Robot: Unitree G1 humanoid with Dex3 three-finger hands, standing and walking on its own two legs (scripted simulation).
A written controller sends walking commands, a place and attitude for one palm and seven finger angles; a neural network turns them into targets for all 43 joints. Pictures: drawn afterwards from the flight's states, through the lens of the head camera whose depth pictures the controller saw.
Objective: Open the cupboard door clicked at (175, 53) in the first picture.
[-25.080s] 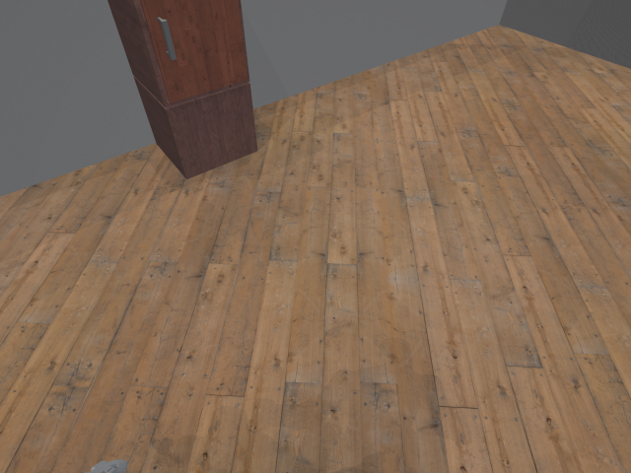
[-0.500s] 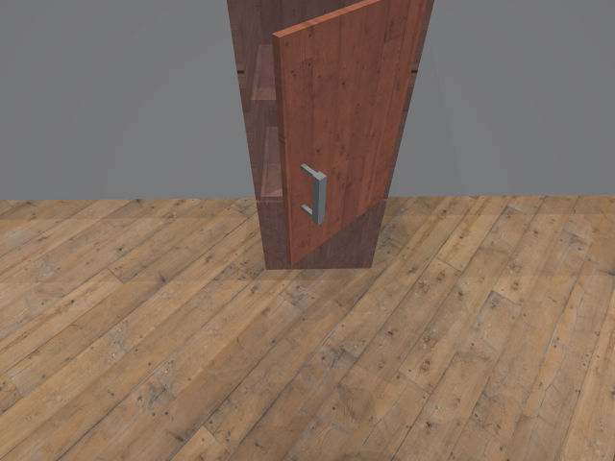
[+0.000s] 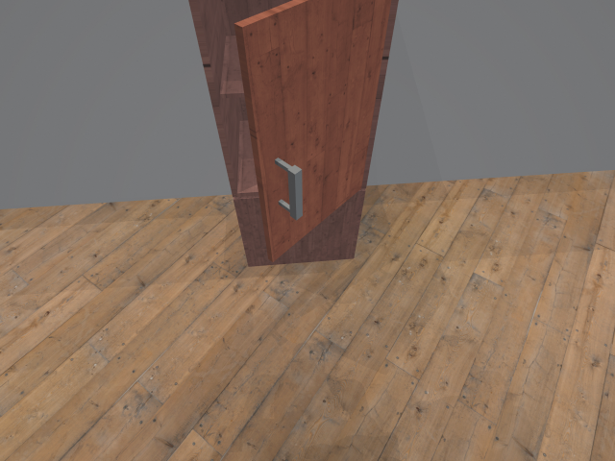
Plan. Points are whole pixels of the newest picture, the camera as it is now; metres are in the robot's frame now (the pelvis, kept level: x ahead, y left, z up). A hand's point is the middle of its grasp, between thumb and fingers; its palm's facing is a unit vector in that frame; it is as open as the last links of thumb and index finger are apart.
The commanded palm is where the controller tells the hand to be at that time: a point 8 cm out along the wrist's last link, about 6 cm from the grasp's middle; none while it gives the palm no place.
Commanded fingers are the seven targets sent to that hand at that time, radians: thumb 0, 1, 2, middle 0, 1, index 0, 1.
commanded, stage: walk to a spot facing it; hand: left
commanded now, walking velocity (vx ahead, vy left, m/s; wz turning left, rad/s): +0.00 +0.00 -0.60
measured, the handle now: (288, 189) +0.63 +0.09 -0.09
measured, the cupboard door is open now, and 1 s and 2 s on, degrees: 42 42 42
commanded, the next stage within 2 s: none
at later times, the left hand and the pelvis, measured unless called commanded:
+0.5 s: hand out of the picture +0.09 +0.15 -0.16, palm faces -0.19 -0.94 -0.26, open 7.4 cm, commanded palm none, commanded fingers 0.00 0.90 0.90 -0.20 -0.30 -0.20 -0.30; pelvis +0.01 -0.04 +0.00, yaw -16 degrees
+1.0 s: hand (271, 395) +0.24 +0.08 -0.16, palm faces -0.54 -0.79 -0.29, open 7.4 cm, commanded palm none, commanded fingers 0.00 0.90 0.90 -0.20 -0.30 -0.20 -0.30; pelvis +0.02 -0.04 -0.02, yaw -34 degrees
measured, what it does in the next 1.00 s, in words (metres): steps on the spot, turning right: left foot, then right foot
